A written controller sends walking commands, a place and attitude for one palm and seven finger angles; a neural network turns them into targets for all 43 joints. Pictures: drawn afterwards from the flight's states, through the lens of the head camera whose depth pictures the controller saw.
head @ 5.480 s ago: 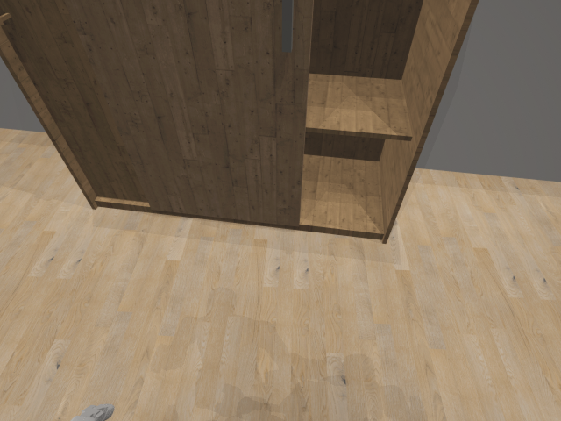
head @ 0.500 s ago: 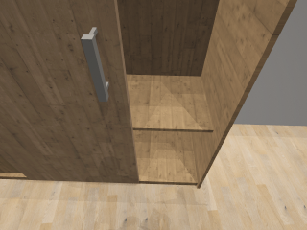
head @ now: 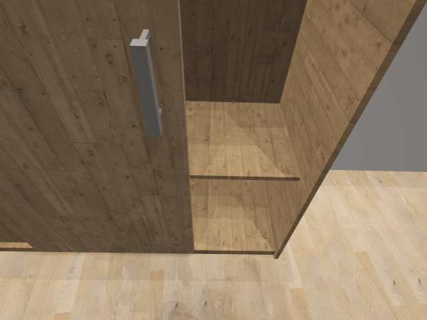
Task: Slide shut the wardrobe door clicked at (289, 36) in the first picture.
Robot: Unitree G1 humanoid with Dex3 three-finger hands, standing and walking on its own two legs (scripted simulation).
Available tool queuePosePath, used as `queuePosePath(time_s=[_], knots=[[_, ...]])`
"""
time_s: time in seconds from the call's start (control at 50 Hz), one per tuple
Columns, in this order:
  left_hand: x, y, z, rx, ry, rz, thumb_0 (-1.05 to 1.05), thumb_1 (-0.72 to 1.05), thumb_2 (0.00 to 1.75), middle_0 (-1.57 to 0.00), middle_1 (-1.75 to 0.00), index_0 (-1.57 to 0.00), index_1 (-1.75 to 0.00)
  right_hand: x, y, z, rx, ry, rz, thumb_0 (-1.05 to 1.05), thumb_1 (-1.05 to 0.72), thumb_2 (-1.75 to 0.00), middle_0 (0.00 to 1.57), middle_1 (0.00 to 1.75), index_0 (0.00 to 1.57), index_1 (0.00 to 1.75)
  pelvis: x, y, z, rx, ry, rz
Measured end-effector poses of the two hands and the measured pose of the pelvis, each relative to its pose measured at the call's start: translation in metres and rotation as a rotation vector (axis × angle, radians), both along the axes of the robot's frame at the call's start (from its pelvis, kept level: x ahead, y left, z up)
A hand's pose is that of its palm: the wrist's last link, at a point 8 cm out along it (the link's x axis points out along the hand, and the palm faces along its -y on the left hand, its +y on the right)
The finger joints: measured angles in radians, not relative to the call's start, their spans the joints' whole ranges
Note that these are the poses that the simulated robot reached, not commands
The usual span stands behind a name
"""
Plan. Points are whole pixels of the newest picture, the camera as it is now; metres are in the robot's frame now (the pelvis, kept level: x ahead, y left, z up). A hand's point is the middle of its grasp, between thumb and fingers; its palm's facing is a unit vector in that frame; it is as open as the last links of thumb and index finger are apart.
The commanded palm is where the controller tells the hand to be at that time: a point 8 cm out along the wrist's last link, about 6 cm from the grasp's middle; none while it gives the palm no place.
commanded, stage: look again from close up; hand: left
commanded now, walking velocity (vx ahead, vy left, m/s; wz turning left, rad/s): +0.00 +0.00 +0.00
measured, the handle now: (150, 86) +0.48 +0.16 +0.20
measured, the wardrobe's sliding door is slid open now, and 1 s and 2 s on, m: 0.38 0.38 0.38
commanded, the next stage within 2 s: raise the hand with hooked fingers in 0.44 s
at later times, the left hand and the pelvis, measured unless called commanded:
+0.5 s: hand out of the picture -0.04 +0.18 -0.17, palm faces +0.01 -0.98 -0.20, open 7.4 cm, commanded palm none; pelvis -0.01 +0.01 +0.01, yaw +0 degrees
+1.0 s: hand out of the picture +0.11 +0.20 +0.00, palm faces +0.15 -0.99 -0.03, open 8.8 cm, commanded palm +0.11 +0.26 +0.02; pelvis -0.06 -0.03 -0.04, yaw +3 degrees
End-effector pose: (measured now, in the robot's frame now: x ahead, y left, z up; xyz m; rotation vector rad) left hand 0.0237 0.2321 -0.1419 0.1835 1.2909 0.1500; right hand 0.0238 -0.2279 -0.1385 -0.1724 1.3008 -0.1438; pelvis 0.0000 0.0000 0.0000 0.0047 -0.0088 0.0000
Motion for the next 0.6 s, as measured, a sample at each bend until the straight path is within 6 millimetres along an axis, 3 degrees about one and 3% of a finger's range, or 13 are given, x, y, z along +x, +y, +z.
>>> queuePosePath(time_s=[0.2, 0.44, 0.56, 0.6], knots=[[-0.031, 0.009, 0.001, -0.003, 0.083, 0.015, 0.0, 0.91, 0.9, -0.2, -0.3, -0.2, -0.3, -0.005, 0.007, 0.004, 0.0, 0.016, 0.006, 0.0, -0.92, -0.9, 0.2, 0.29, 0.2, 0.3, -0.003, 0.007, 0.004, 0.004, 0.006, -0.002], [-0.065, 0.002, 0.004, -0.017, 0.172, 0.04, 0.0, 0.91, 0.9, -0.2, -0.3, -0.2, -0.3, -0.009, 0.008, 0.003, 0.007, 0.044, 0.008, 0.0, -0.92, -0.9, 0.2, 0.29, 0.2, 0.3, -0.005, 0.008, 0.007, 0.008, 0.006, -0.002], [-0.067, -0.004, 0.004, -0.016, 0.174, 0.039, 0.0, 0.91, 0.9, -0.2, -0.3, -0.2, -0.3, -0.01, 0.005, 0.002, 0.009, 0.046, 0.008, 0.0, -0.92, -0.9, 0.2, 0.29, 0.2, 0.3, -0.005, 0.006, 0.007, 0.002, 0.009, -0.001], [-0.035, -0.002, 0.019, -0.007, -0.01, 0.101, 0.01, 0.9, 0.9, -0.2, -0.31, -0.2, -0.3, -0.001, 0.001, 0.008, -0.009, -0.049, 0.008, 0.0, -0.92, -0.9, 0.2, 0.29, 0.2, 0.3, -0.008, 0.004, 0.005, 0.003, 0.014, 0.006]])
